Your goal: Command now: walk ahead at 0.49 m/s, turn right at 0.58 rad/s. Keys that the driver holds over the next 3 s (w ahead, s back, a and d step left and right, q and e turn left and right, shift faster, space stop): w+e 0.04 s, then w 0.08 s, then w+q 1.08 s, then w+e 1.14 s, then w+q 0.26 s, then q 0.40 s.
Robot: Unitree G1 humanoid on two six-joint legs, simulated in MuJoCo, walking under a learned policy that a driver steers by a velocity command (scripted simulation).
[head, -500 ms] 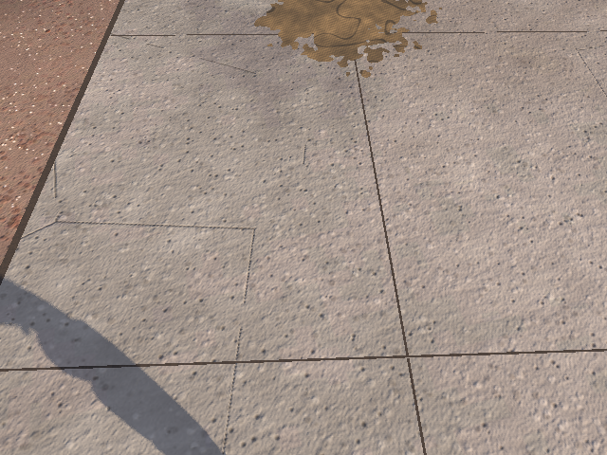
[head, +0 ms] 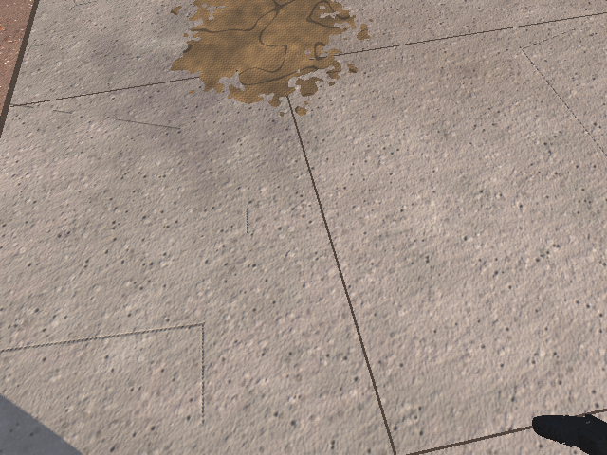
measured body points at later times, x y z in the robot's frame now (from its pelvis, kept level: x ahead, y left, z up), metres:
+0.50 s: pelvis +0.28 +0.01 +0.00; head +0.30 +0.01 +0.45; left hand +0.53 +0.22 -0.06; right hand +0.25 -0.28 -0.12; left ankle +0.19 +0.14 -0.74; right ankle +0.40 -0.12 -0.73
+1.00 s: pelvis +0.53 +0.04 -0.02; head +0.56 +0.07 +0.43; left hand +0.44 +0.33 -0.14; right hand +0.82 -0.10 -0.08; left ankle +0.63 +0.19 -0.73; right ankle +0.40 -0.12 -0.74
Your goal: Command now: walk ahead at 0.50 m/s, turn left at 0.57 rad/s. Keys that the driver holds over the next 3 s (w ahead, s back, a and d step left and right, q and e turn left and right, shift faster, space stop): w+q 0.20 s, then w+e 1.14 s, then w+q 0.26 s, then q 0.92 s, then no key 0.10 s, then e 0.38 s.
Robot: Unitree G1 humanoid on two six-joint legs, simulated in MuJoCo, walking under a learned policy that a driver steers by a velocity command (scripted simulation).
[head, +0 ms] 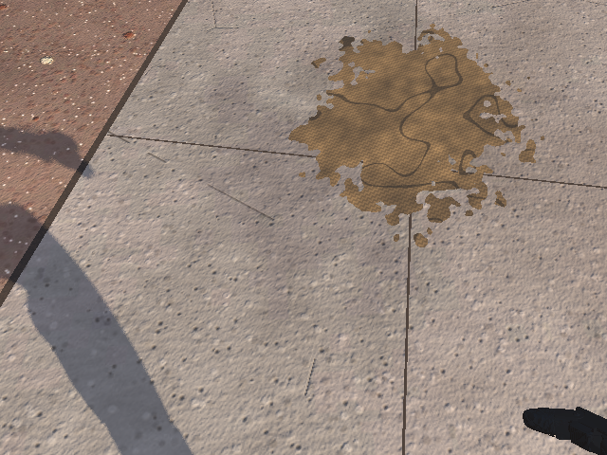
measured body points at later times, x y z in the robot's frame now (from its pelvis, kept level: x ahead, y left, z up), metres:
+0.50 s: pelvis +0.28 +0.02 +0.01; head +0.31 +0.03 +0.46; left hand +0.45 +0.28 -0.08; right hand +0.37 -0.26 -0.10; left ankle +0.14 +0.10 -0.72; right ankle +0.47 -0.09 -0.69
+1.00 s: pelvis +0.58 +0.01 +0.02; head +0.61 -0.01 +0.46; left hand +0.66 +0.29 -0.09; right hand +0.78 -0.26 -0.06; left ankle +0.77 +0.13 -0.70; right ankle +0.47 -0.08 -0.72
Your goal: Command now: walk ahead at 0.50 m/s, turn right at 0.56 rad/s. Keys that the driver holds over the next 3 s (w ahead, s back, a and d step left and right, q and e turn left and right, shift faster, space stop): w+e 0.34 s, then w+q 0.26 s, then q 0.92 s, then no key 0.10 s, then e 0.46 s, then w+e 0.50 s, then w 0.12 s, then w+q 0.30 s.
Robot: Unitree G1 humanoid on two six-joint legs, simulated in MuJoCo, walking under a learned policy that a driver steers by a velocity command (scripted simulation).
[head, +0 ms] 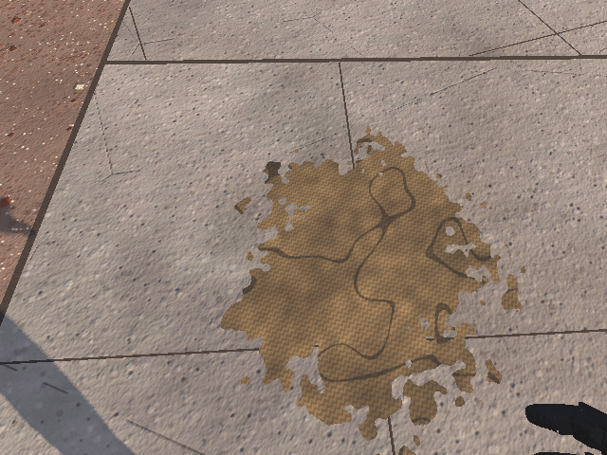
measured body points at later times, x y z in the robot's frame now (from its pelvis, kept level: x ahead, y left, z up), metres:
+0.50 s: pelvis +0.26 -0.01 +0.00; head +0.30 -0.03 +0.44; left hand +0.55 +0.14 -0.07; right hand +0.18 -0.29 -0.13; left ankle +0.17 +0.14 -0.74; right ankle +0.38 -0.19 -0.71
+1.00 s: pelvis +0.47 -0.07 -0.01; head +0.50 -0.06 +0.44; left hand +0.58 +0.22 -0.13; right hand +0.64 -0.34 -0.10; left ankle +0.57 +0.03 -0.73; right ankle +0.39 -0.18 -0.74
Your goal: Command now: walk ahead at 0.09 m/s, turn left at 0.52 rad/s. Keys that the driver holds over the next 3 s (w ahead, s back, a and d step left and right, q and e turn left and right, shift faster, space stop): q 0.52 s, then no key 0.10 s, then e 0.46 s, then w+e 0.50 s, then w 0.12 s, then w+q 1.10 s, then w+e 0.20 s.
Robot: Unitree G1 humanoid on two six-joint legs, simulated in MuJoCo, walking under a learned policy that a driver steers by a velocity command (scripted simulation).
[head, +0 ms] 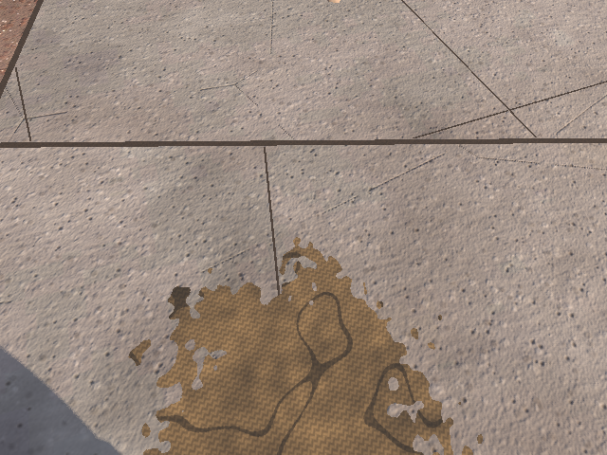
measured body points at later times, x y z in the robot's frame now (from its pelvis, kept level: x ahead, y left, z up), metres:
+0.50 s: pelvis +0.06 -0.03 +0.00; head +0.09 -0.03 +0.45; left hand +0.11 +0.29 -0.09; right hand +0.31 -0.25 -0.09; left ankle +0.09 +0.09 -0.71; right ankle +0.11 -0.14 -0.73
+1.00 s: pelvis +0.06 -0.02 +0.00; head +0.08 -0.02 +0.45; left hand +0.09 +0.28 -0.11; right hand +0.29 -0.24 -0.09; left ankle +0.00 +0.10 -0.73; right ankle +0.09 -0.13 -0.71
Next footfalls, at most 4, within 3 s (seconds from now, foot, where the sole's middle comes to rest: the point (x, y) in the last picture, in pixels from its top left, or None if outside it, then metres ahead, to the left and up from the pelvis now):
0.46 right None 0.15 -0.13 -0.77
0.80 left None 0.04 0.12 -0.77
1.10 right None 0.12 -0.12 -0.77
1.60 left None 0.32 0.11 -0.77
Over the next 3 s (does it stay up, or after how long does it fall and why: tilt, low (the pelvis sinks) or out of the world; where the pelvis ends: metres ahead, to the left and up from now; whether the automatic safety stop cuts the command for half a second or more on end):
stays up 0.94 0.06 0.01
